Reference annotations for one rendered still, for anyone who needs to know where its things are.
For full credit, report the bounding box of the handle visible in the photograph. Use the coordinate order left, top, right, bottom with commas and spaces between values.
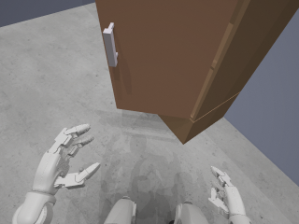
103, 22, 119, 67

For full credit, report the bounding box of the robot right hand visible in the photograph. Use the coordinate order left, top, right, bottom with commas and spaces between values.
208, 166, 246, 221

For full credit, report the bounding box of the robot thigh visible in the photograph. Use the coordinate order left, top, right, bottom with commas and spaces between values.
104, 199, 136, 224
175, 203, 208, 224

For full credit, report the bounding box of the robot left hand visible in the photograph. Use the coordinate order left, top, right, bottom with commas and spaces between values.
32, 123, 101, 196

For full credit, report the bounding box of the right robot thigh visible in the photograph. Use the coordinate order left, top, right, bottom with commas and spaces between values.
175, 203, 208, 224

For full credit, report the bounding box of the robot right forearm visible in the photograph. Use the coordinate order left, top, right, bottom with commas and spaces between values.
228, 215, 252, 224

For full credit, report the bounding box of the robot left forearm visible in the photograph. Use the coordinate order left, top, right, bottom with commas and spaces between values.
11, 190, 57, 224

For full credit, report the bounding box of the left robot thigh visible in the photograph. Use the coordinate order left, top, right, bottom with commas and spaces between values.
104, 199, 136, 224

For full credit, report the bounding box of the cupboard door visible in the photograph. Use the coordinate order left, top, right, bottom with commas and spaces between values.
95, 0, 238, 119

